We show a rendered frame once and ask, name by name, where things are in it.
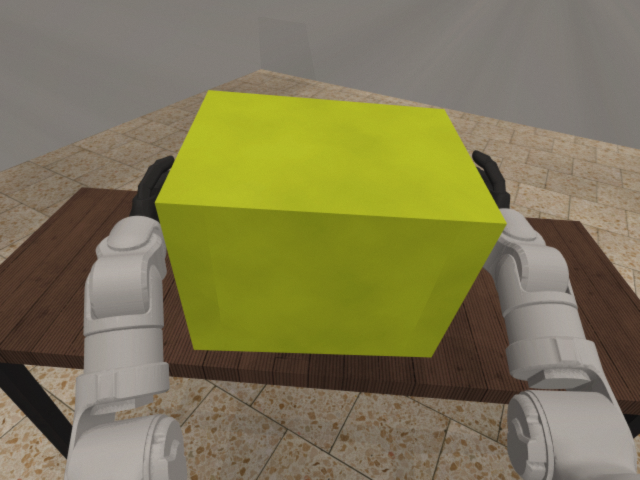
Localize robot right forearm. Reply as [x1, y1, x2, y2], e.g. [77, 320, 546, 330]
[483, 208, 637, 473]

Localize carton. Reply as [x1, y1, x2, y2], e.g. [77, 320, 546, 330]
[155, 90, 507, 357]

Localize left robot hand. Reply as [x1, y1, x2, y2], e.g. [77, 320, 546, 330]
[129, 156, 175, 223]

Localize table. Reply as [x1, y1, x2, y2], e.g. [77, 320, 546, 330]
[0, 187, 640, 459]

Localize robot left upper arm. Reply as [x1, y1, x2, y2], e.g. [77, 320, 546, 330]
[67, 414, 187, 480]

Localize robot left forearm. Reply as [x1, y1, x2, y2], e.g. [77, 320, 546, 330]
[64, 216, 170, 480]

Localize right robot hand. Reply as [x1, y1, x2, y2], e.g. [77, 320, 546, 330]
[472, 150, 510, 209]

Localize robot right upper arm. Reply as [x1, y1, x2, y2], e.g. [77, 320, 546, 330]
[507, 390, 640, 480]

